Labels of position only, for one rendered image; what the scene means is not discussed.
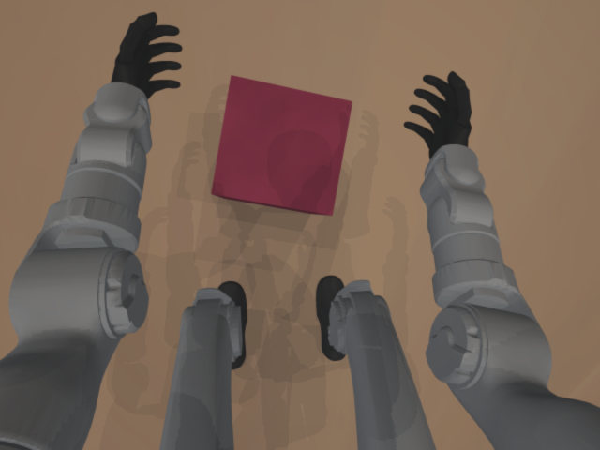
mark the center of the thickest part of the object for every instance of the right robot forearm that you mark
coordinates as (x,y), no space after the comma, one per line
(464,241)

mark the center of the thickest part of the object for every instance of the robot left thigh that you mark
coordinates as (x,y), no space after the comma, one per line
(199,410)

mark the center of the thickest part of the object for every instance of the right robot hand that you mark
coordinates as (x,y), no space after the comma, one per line
(454,126)

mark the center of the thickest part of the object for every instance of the right robot upper arm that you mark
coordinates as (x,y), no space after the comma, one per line
(497,364)

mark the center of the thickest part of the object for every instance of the left robot forearm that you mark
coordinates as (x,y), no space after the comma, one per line
(104,183)

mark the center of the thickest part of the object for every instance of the left robot hand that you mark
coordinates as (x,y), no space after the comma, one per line
(132,63)

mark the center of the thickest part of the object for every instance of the carton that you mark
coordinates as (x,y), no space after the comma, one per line
(281,147)

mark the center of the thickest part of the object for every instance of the left robot upper arm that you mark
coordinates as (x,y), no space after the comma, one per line
(70,308)

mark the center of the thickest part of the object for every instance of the right robot foot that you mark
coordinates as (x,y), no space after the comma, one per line
(327,290)

